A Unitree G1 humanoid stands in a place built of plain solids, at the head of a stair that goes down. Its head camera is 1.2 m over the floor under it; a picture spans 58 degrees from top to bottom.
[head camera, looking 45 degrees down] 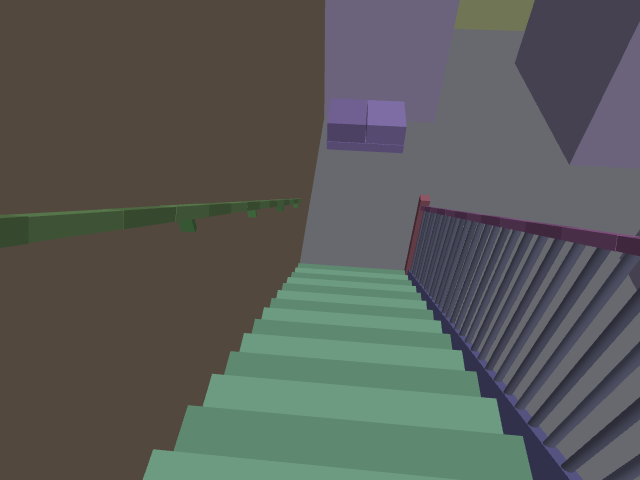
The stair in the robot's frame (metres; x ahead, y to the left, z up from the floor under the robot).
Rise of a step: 0.18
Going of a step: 0.22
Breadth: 1.20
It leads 5 degrees to the right of straight ahead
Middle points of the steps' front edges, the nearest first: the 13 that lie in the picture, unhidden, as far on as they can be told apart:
0.64 -0.11 -0.35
0.86 -0.13 -0.53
1.07 -0.15 -0.70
1.29 -0.17 -0.88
1.50 -0.19 -1.06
1.72 -0.21 -1.23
1.94 -0.23 -1.41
2.15 -0.25 -1.58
2.37 -0.27 -1.76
2.59 -0.29 -1.94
2.80 -0.31 -2.11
3.02 -0.33 -2.29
3.24 -0.35 -2.46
